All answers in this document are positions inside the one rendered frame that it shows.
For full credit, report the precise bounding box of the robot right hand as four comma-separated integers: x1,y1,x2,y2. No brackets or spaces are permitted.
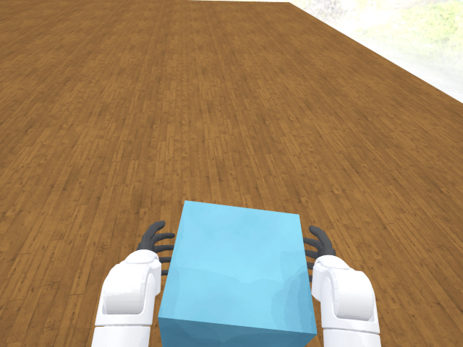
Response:
302,226,336,282

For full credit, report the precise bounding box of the carton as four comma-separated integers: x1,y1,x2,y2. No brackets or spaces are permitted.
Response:
158,200,318,347

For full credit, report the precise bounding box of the left robot forearm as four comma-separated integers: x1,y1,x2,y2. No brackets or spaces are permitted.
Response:
91,249,161,347

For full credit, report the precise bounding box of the robot left hand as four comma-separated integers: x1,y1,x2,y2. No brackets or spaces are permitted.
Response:
136,220,175,276

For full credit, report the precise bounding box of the right robot forearm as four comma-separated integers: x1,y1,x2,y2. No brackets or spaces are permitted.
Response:
311,255,381,347

